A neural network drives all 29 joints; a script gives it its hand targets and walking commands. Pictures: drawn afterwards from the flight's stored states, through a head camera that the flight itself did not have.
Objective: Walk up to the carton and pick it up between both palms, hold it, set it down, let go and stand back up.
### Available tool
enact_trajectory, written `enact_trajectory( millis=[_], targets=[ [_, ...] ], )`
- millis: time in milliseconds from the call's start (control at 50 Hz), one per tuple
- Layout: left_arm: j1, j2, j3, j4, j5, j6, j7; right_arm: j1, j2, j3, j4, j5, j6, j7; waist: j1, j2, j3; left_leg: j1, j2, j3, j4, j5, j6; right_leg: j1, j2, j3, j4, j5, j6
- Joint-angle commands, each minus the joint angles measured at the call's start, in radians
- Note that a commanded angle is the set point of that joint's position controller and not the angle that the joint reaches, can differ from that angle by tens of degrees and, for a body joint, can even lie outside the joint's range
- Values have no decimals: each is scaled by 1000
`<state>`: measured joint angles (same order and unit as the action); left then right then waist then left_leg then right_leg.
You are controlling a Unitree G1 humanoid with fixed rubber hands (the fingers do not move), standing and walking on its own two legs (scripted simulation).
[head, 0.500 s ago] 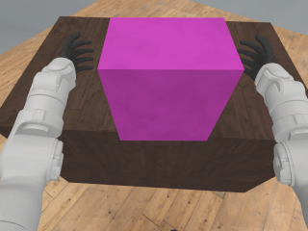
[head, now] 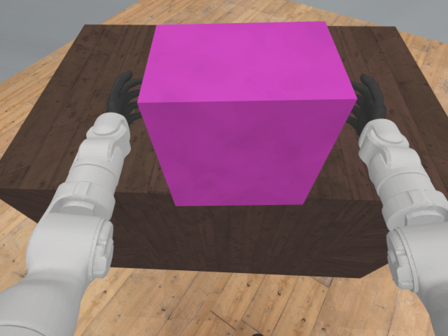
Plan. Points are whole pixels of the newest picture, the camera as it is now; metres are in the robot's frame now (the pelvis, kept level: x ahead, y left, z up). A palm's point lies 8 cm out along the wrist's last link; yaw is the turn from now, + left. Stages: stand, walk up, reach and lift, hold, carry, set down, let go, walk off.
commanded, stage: reach and lift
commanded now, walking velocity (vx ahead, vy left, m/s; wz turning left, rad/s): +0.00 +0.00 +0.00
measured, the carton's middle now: (239, 126) +0.46 -0.01 +0.09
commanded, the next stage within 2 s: none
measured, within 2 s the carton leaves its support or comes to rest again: neither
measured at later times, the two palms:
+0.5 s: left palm (140, 117) +0.46 +0.17 +0.12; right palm (355, 118) +0.45 -0.21 +0.12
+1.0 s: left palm (141, 113) +0.46 +0.16 +0.12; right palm (347, 116) +0.45 -0.20 +0.12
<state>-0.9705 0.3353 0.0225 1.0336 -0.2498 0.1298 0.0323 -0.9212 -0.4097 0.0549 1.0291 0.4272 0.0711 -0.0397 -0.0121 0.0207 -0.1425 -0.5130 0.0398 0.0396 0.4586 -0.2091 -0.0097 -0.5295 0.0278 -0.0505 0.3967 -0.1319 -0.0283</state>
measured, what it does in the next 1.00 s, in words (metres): stands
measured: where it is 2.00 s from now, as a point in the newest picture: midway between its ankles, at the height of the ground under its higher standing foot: outside the picture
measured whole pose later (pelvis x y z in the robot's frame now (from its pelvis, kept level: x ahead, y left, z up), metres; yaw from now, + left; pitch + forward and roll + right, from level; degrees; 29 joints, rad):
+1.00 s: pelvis -0.01 -0.01 -0.01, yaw +1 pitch +19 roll +0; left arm -1.13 0.27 -0.03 1.35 -0.25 -0.06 0.09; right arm -1.06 -0.23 -0.10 1.19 0.23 0.04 -0.11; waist -0.05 0.02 -0.22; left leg -0.62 0.04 0.01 0.48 -0.19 -0.03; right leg -0.63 0.03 -0.08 0.43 -0.13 -0.05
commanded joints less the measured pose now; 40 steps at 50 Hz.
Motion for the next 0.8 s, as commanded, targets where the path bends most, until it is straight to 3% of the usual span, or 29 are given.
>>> enact_trajectory(
  millis=[0, 100, 200, 340, 400, 540, 560, 700, 780],
  targets=[
    [-542, 145, -22, -160, -10, -103, 9, -507, -169, -49, -165, -11, -83, 7, -16, -18, -716, 250, -39, -24, 25, 329, -27, 359, 16, 14, 59, 428, 69],
    [-637, 112, -84, -132, -26, -133, 42, -575, -171, -94, -139, -55, -102, 8, -44, 39, -775, 316, -26, -33, 54, 320, -48, 213, 20, -9, 48, 334, 48],
    [-683, 102, -82, -112, -21, -131, 65, -612, -157, -128, -106, -83, -98, 0, -47, 49, -810, 336, -21, -34, 76, 319, -60, 181, 21, -15, 54, 321, 46],
    [-702, 97, -40, -36, -4, -142, 82, -655, -112, -102, -54, -89, -76, -14, -18, -21, -823, 267, -21, -24, 63, 319, -49, 282, 20, -5, 73, 372, 64],
    [-710, 68, -36, -2, -1, -146, 80, -666, -72, -84, -36, -74, -66, -22, -7, 1, -786, 231, -22, -25, 45, 319, -46, 307, 6, 13, 67, 386, 57],
    [-732, 48, -46, 29, -7, -194, 71, -699, -29, -85, -78, -100, -80, -33, -13, -13, -801, 189, -28, -20, 40, 279, -39, 301, 1, 19, 68, 351, 65],
    [-744, 45, -55, 38, -15, -199, 71, -692, -11, -86, -71, -111, -78, -34, -16, -32, -800, 182, -26, -25, 31, 269, -35, 301, 0, 19, 65, 347, 66],
    [-770, 24, -61, 90, -8, -225, 57, -710, 38, -119, -41, -158, -76, -62, -54, -14, -769, 150, -34, -20, 18, 214, -34, 324, -13, 26, 64, 349, 69],
    [-771, 20, -61, 108, -10, -239, 52, -713, 47, -133, -50, -176, -82, -65, -58, -31, -778, 159, -34, -19, 25, 237, -36, 334, -8, 20, 73, 359, 70]
  ],
)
